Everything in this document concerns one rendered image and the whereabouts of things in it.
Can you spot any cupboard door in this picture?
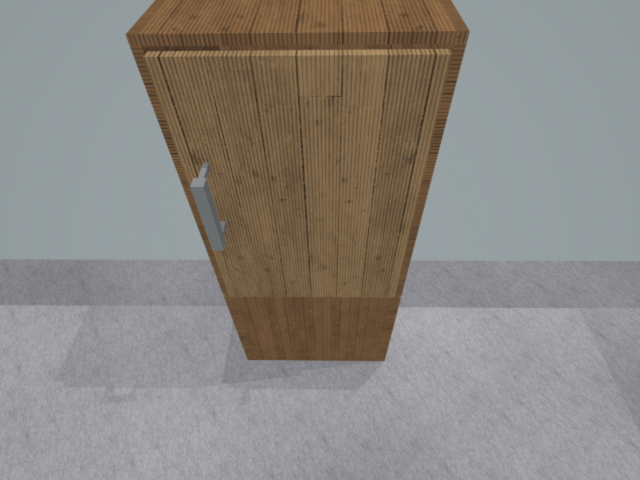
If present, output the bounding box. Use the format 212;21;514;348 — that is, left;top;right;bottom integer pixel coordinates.
143;49;452;297

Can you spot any handle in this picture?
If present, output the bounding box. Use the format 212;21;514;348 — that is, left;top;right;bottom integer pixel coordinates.
190;163;227;251

